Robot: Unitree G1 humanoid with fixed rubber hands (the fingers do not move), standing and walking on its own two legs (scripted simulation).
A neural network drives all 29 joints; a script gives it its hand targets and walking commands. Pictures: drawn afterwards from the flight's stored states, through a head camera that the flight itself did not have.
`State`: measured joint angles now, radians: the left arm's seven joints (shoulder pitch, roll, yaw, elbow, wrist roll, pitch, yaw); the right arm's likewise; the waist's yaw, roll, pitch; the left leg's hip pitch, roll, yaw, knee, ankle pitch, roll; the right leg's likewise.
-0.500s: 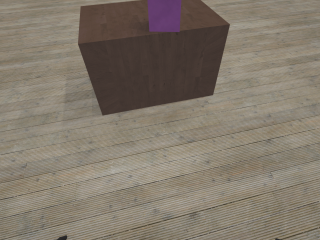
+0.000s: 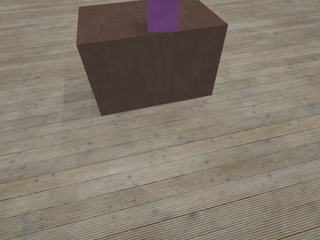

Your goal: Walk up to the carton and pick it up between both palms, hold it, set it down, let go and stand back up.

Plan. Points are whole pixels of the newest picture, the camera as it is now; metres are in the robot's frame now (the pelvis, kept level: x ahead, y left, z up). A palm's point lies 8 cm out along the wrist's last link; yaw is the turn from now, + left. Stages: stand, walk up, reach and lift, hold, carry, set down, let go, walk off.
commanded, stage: walk up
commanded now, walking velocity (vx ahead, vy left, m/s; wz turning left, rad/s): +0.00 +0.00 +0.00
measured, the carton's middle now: (163, 7) +1.52 +0.02 +0.01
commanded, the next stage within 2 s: none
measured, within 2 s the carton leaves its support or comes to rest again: neither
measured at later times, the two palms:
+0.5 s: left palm out of the picture +0.07 +0.40 -0.14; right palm (261, 219) +0.21 -0.25 -0.09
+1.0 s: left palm (57, 154) +0.40 +0.37 -0.08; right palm (250, 154) +0.43 -0.28 -0.11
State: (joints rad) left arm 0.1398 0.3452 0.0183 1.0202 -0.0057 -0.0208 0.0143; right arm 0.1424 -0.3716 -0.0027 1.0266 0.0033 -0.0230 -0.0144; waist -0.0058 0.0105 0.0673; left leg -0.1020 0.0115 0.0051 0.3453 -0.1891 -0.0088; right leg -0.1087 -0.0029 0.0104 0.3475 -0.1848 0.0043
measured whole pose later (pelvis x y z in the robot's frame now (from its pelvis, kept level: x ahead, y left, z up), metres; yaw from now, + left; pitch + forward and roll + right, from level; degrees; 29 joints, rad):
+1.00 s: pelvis +0.32 +0.04 -0.04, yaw +10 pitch -4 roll +0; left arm 0.27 0.43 0.10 0.52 0.04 -0.01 -0.06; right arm 0.44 -0.49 -0.06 0.62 0.00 -0.03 -0.02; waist -0.02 0.01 0.08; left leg -0.22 0.04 -0.10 1.08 -0.52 0.02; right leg -0.44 -0.05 -0.07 0.73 -0.23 -0.03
